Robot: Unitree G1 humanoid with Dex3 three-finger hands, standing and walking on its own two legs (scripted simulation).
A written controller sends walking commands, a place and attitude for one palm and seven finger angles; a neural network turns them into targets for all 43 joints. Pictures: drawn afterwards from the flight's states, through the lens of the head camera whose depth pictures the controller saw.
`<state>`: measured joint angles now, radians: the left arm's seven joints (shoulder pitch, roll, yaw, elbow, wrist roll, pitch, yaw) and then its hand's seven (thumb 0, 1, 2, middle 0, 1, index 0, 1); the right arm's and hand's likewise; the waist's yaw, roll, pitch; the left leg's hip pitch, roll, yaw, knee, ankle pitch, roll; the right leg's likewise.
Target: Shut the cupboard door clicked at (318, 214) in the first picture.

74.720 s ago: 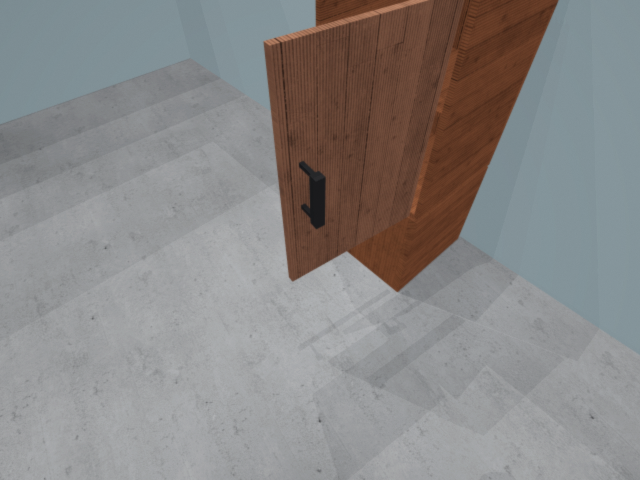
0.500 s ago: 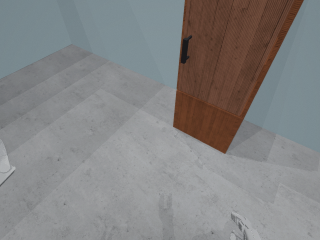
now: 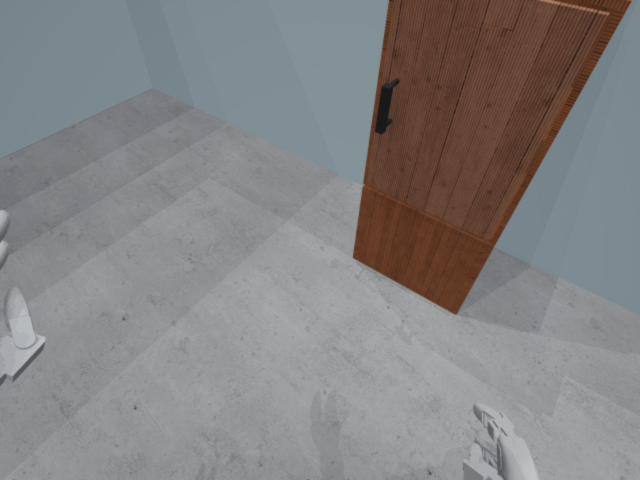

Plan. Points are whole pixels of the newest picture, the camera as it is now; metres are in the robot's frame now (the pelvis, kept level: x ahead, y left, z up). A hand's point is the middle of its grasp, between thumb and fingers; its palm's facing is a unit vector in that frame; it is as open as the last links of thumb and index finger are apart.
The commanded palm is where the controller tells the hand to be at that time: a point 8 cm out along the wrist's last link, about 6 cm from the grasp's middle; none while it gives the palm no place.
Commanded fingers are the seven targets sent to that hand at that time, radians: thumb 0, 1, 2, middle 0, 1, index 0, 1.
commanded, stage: let the arm hang, fingers relaxed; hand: left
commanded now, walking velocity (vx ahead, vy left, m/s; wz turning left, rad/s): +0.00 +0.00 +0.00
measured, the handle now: (387, 106) +0.99 -0.13 -0.04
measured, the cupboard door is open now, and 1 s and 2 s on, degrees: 0 0 0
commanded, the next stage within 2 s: look to check the result in 1.12 s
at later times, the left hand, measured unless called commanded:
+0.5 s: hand out of the picture -0.07 +0.20 -0.17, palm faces +0.01 -0.98 -0.21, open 7.1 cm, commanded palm none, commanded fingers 0.00 0.90 0.90 -0.20 -0.30 -0.20 -0.30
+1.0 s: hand out of the picture -0.04 +0.18 -0.17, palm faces +0.00 -0.99 -0.17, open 7.3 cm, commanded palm none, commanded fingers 0.00 0.90 0.90 -0.20 -0.30 -0.20 -0.30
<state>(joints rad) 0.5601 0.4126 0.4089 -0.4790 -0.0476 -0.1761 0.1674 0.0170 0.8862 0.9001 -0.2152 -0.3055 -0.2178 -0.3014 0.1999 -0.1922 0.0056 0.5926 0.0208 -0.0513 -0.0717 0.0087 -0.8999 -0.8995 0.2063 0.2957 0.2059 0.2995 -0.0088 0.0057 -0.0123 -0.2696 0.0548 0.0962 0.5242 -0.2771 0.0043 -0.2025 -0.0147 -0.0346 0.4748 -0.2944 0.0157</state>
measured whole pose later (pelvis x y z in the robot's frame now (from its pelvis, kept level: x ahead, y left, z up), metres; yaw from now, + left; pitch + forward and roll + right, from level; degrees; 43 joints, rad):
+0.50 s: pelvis -0.03 +0.01 +0.00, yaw +0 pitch -1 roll -1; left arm 0.35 0.20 0.01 1.08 0.02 0.03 0.02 0.00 0.96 0.90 -0.21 -0.30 -0.21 -0.30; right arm 0.34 -0.19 0.00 1.07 -0.02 0.04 -0.01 0.01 -0.90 -0.90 0.20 0.30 0.20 0.30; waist -0.01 -0.01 0.05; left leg -0.25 0.03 0.10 0.46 -0.20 0.03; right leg -0.19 -0.04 -0.04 0.44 -0.23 0.03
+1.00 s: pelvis -0.03 +0.02 +0.00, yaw -1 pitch -2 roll +0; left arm 0.30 0.12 0.00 1.13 0.02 0.00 0.04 0.01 0.92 0.90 -0.20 -0.30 -0.20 -0.30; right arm 0.31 -0.13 -0.02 1.11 -0.02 0.02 -0.02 0.01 -0.91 -0.90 0.21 0.30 0.20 0.30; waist -0.02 0.00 0.01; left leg -0.21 0.02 0.13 0.43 -0.19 0.04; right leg -0.18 -0.05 0.00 0.44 -0.23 0.04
